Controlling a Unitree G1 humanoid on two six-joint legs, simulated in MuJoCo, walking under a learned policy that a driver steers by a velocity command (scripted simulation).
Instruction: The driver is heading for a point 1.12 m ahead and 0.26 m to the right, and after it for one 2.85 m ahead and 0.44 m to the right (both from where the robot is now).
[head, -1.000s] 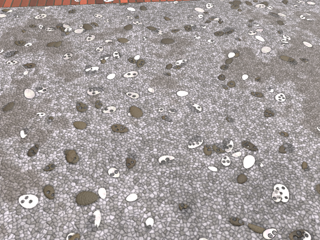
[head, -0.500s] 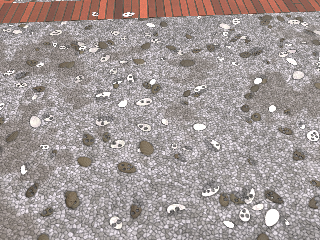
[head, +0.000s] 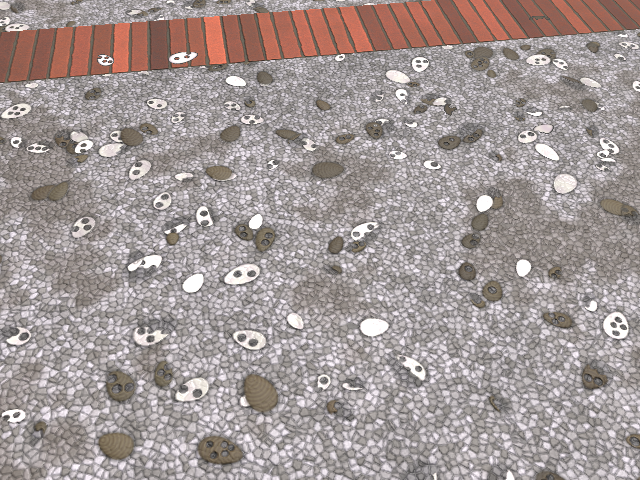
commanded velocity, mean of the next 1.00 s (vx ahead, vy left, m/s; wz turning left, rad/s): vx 0.50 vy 0.00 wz -0.40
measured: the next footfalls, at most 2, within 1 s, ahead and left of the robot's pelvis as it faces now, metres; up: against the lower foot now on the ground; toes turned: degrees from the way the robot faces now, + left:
right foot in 0.36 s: +0.34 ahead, -0.16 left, +0.00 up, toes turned -15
left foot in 0.86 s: +0.69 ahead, -0.07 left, +0.00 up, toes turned -24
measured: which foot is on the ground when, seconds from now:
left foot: down 0.00-0.34, up 0.36-0.84, down 0.86-1.00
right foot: up 0.00-0.34, down 0.36-0.88, up 0.90-1.00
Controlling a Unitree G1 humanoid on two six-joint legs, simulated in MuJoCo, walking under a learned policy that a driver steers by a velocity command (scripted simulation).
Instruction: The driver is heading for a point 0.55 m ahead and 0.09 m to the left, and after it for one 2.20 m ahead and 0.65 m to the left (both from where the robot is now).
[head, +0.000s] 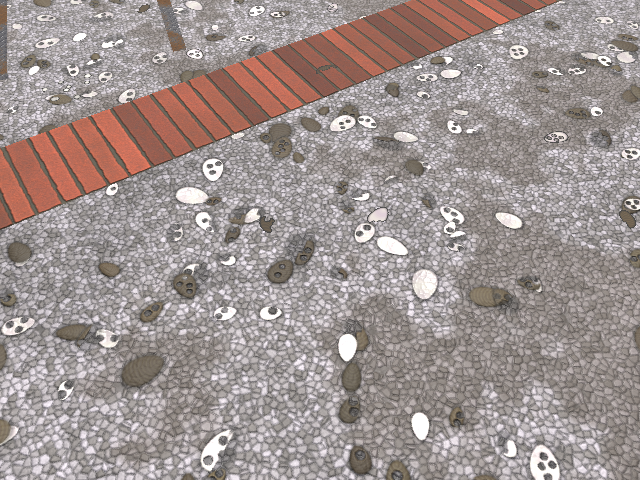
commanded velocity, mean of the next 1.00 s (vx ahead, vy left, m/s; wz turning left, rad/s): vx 0.22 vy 0.00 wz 0.27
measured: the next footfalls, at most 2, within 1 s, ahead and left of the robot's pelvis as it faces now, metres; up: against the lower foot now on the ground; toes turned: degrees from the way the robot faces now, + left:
right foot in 0.36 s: +0.37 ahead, -0.15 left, +0.00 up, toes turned +0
left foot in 0.80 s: +0.31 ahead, +0.11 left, +0.00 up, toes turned +18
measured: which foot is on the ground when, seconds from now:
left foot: down 0.00-0.38, up 0.40-0.78, down 0.80-1.00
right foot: up 0.00-0.34, down 0.36-0.80, up 0.82-1.00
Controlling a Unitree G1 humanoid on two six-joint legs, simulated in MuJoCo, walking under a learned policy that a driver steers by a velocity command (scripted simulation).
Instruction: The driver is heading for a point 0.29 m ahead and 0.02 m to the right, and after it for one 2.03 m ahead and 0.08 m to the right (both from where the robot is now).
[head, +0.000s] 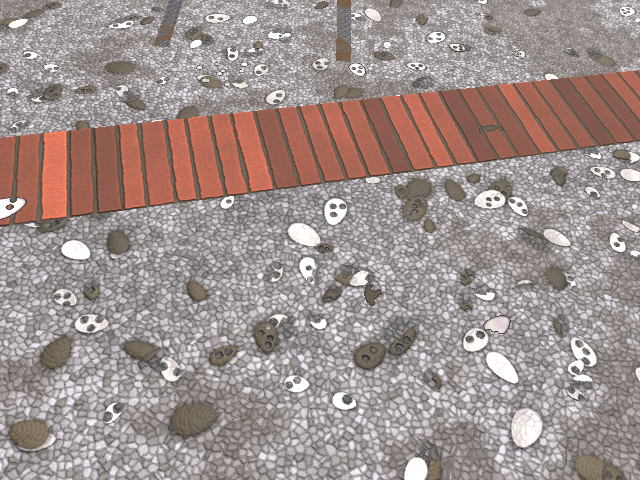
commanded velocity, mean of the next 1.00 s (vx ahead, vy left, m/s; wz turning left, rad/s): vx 0.12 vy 0.00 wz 0.18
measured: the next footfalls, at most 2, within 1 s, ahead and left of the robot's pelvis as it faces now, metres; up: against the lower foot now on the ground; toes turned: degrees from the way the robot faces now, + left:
right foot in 0.26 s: +0.07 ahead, -0.15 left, +0.00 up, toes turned +10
left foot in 0.64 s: +0.15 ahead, +0.14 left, +0.00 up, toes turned +9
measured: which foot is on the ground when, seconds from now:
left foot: down 0.00-0.26, up 0.28-0.62, down 0.64-1.00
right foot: up 0.00-0.24, down 0.26-0.64, up 0.66-0.92, down 0.94-1.00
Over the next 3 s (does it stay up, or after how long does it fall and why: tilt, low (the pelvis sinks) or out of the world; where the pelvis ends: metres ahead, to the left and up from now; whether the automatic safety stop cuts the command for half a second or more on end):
stays up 0.16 0.02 -0.01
